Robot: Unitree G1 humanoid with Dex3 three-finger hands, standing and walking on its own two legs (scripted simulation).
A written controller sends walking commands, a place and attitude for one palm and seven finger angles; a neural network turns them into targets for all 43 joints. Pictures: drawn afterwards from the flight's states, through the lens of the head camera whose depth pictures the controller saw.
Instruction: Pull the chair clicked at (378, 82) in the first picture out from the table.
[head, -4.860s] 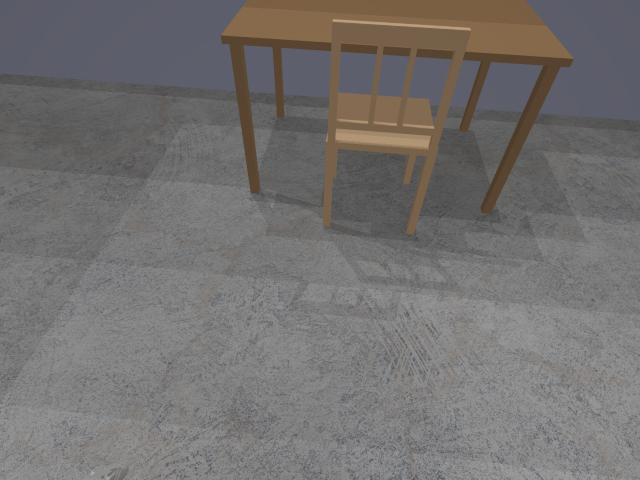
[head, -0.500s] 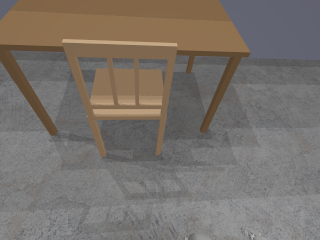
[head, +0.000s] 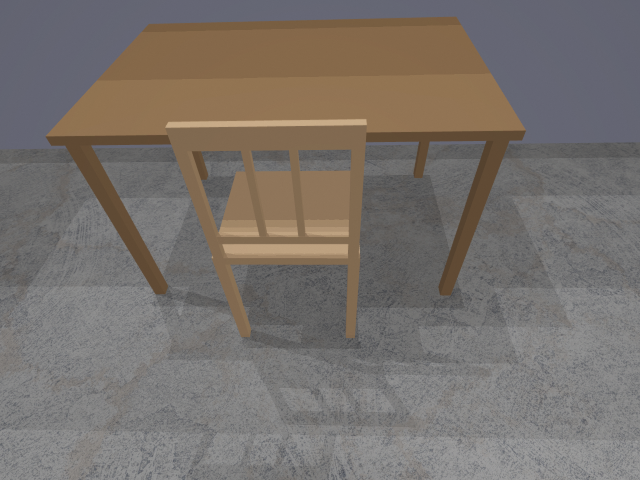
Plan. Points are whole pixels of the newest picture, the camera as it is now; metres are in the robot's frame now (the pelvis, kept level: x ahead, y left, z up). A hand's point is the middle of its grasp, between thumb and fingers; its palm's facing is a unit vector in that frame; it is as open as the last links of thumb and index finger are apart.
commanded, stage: take the last steps up to it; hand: left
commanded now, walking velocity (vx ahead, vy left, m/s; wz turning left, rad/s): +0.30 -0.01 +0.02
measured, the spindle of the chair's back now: (255, 195) +0.73 +0.20 -0.12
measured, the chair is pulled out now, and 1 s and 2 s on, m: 0.00 0.00 0.00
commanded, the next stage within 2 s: come to a stop and stand still in 0.76 s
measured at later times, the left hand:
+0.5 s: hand out of the picture +0.13 +0.21 -0.18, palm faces +0.02 -0.99 -0.17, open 7.4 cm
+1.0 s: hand (240, 405) +0.28 +0.16 -0.19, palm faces +0.06 -0.99 -0.15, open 7.3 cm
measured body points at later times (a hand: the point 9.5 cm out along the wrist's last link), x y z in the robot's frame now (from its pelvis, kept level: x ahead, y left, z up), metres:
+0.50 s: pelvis +0.10 +0.03 +0.00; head +0.12 +0.03 +0.45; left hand +0.13 +0.26 -0.16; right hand +0.04 -0.18 -0.16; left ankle +0.02 +0.14 -0.75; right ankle +0.18 -0.11 -0.70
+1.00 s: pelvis +0.26 +0.00 -0.01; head +0.26 +0.02 +0.44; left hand +0.27 +0.22 -0.18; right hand +0.33 -0.24 -0.15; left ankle +0.31 +0.10 -0.75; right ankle +0.25 -0.11 -0.74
